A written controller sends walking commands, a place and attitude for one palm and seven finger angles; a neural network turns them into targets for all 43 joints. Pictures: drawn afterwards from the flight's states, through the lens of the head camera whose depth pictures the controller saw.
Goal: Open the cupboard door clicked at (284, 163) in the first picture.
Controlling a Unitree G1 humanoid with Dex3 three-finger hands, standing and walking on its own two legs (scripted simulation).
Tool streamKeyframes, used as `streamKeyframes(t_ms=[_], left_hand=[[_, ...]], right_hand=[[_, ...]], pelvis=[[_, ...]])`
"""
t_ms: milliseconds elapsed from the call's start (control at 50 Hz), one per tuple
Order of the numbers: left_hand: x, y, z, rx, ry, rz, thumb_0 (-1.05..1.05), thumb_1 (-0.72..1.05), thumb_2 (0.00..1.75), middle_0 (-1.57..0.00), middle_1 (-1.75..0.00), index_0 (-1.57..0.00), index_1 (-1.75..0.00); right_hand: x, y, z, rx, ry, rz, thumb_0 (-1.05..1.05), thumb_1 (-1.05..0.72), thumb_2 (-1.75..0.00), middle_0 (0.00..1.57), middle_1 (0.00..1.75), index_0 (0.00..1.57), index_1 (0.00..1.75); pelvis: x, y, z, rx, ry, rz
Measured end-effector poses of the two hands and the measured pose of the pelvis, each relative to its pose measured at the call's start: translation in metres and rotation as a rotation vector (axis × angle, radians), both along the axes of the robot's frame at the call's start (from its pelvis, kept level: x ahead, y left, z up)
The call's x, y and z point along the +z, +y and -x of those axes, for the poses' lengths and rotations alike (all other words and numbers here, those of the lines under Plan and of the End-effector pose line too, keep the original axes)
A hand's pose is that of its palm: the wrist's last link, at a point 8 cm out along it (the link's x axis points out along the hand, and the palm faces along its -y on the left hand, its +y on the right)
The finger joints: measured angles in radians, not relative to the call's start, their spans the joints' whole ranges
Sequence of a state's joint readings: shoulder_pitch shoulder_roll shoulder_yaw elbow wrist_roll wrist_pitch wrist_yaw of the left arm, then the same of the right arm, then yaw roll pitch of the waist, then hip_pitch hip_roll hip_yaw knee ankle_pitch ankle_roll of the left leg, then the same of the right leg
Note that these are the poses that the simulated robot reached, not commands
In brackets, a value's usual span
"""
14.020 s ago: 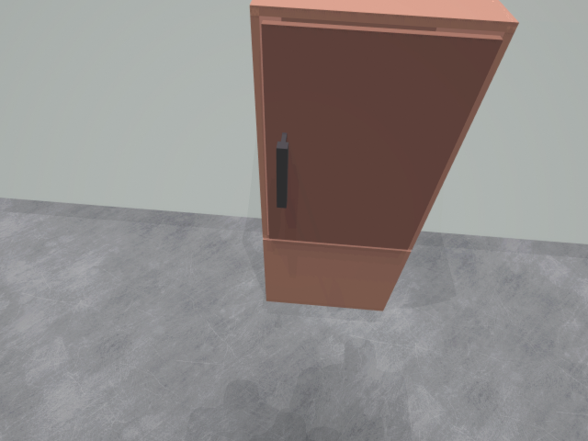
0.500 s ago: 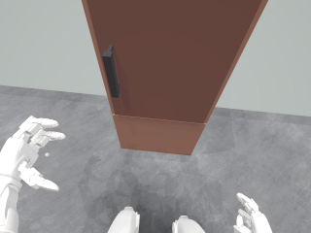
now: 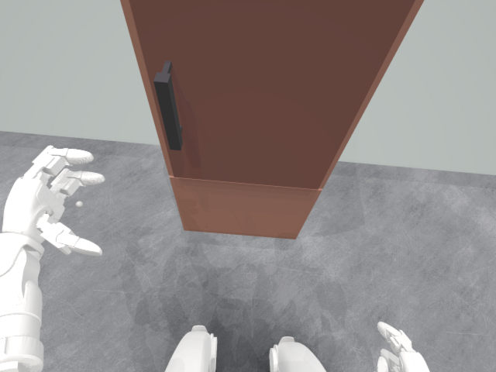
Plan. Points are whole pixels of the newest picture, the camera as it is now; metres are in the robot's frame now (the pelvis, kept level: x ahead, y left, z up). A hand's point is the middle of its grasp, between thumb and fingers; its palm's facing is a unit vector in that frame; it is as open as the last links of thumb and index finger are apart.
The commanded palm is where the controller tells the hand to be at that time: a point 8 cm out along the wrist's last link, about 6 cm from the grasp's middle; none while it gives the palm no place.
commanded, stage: move the hooked fingers beside the handle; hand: left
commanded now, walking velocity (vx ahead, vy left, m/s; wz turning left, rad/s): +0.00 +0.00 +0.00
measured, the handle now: (172, 108) +0.58 +0.17 +0.03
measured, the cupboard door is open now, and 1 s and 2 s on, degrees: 0 0 0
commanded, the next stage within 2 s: slide the fingers in behind the handle in 1.92 s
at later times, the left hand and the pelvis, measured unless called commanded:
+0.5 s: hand (108, 162) +0.43 +0.25 +0.05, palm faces -0.03 -1.00 -0.03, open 14.0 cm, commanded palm +0.42 +0.29 +0.05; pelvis +0.00 +0.00 -0.01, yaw -1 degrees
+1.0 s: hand (125, 127) +0.51 +0.24 +0.05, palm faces -0.03 -1.00 -0.04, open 14.0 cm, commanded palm +0.50 +0.28 +0.04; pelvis +0.00 -0.01 -0.02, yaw -2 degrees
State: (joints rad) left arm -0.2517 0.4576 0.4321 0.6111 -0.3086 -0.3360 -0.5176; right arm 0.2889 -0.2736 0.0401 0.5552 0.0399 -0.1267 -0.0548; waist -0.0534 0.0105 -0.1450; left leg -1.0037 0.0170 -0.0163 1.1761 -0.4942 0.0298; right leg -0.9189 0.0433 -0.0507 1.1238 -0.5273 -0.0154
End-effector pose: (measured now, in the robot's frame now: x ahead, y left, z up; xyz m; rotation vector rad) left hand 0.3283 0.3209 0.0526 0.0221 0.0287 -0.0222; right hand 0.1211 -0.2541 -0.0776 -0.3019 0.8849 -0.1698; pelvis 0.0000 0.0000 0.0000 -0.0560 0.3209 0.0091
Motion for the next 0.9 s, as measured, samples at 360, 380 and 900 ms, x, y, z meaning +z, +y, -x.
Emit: streamKeyframes(t_ms=[360,380,900], left_hand=[[-0.001,-0.026,-0.061,-0.038,-0.013,-0.001,-0.01,-0.5,0.3,-0.3,-1.2,-0.3,-1.2],[-0.001,-0.026,-0.065,-0.031,-0.01,-0.001,-0.01,-0.5,0.3,-0.3,-1.2,-0.3,-1.2],[-0.002,-0.033,-0.145,-0.005,0.005,-0.005,-0.01,-0.5,0.3,-0.3,-1.2,-0.3,-1.2]], right_hand=[[-0.014,0.0,0.036,-0.057,0.149,0.005,0.01,-0.9,-0.9,0.2,0.3,0.21,0.3],[-0.015,0.0,0.038,-0.062,0.157,0.002,0.01,-0.9,-0.9,0.2,0.3,0.21,0.3],[-0.033,-0.022,0.103,-0.173,0.388,0.029,0.01,-0.9,-0.9,0.2,0.3,0.21,0.3]], pelvis=[[-0.003,0.007,0.001,-0.005,0.033,0.002],[-0.003,0.006,0.001,-0.007,0.035,0.002],[-0.02,-0.006,0.004,-0.026,0.114,0.009]])
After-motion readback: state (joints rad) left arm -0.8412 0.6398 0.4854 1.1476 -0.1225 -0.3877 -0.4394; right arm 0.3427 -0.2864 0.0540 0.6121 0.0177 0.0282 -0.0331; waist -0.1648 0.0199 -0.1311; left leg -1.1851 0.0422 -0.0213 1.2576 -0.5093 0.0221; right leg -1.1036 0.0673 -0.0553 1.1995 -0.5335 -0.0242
